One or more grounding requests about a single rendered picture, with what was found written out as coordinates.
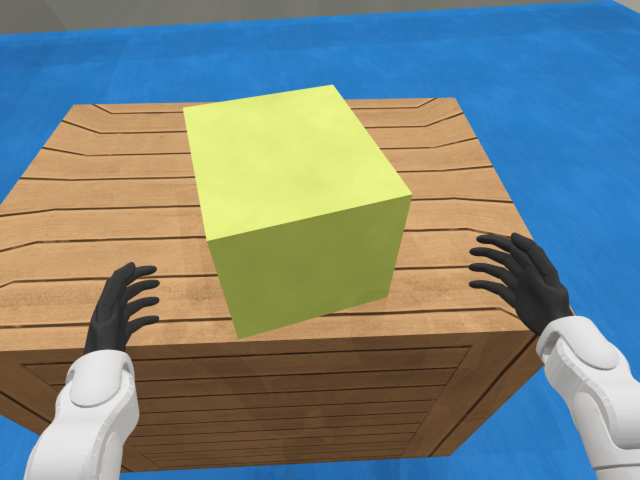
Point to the carton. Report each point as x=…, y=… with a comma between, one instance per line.
x=303, y=213

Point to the left robot forearm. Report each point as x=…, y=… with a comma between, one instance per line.
x=95, y=413

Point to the robot left hand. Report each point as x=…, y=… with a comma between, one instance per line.
x=109, y=328

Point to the right robot forearm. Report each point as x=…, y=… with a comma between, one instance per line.
x=594, y=379

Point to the pedestal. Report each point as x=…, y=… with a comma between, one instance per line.
x=411, y=375

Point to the robot right hand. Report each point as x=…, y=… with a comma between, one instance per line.
x=534, y=289

